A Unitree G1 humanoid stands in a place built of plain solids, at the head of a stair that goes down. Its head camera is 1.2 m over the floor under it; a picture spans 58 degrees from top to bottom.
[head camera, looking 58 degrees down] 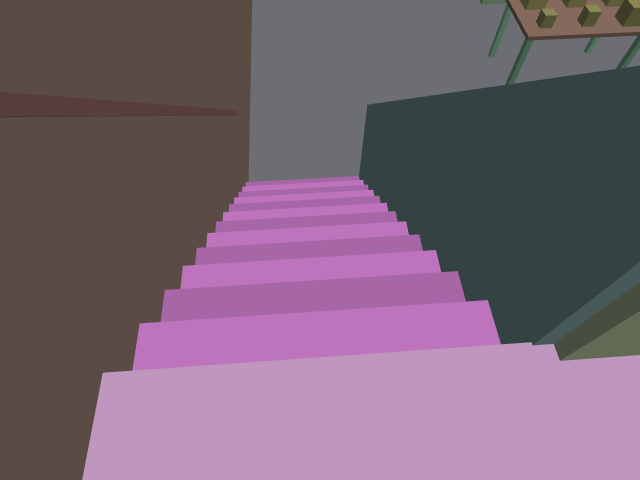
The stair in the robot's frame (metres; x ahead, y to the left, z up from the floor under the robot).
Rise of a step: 0.20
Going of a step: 0.22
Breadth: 1.20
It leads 4 degrees to the left of straight ahead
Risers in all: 13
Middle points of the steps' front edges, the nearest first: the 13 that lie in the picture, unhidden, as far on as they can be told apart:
0.36 0.00 0.00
0.58 0.01 -0.19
0.80 0.03 -0.39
1.02 0.04 -0.58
1.23 0.06 -0.78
1.45 0.07 -0.97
1.67 0.09 -1.17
1.89 0.11 -1.36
2.10 0.12 -1.56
2.32 0.14 -1.75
2.54 0.15 -1.95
2.76 0.17 -2.14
2.97 0.18 -2.34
